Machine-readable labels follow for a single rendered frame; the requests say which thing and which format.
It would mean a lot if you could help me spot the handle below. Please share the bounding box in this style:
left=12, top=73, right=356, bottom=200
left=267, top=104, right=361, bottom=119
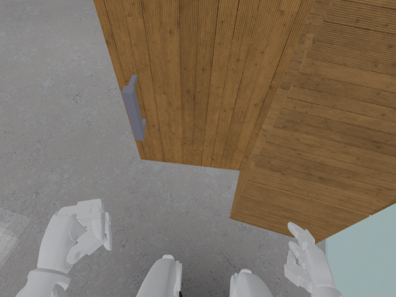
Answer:
left=121, top=75, right=147, bottom=141

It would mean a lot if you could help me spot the right robot thigh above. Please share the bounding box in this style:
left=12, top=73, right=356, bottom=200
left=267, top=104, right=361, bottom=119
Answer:
left=230, top=272, right=273, bottom=297

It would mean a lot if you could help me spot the robot thigh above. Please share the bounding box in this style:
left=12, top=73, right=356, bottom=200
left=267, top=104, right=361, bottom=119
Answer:
left=136, top=259, right=182, bottom=297
left=230, top=272, right=273, bottom=297

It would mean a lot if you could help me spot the robot right hand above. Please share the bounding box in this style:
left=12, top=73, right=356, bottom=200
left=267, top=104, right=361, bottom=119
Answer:
left=284, top=222, right=336, bottom=293

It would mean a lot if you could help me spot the robot left hand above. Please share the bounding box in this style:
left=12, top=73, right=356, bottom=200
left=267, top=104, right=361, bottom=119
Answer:
left=37, top=199, right=112, bottom=274

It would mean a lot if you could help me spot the cupboard door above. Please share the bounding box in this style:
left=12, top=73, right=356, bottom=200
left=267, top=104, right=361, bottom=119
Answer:
left=93, top=0, right=315, bottom=171

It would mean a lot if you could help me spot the robot left forearm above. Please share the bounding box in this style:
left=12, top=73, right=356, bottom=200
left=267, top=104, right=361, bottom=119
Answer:
left=15, top=269, right=71, bottom=297

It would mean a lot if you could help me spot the left robot thigh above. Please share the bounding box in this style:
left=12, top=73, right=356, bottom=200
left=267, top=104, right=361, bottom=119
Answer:
left=136, top=259, right=182, bottom=297

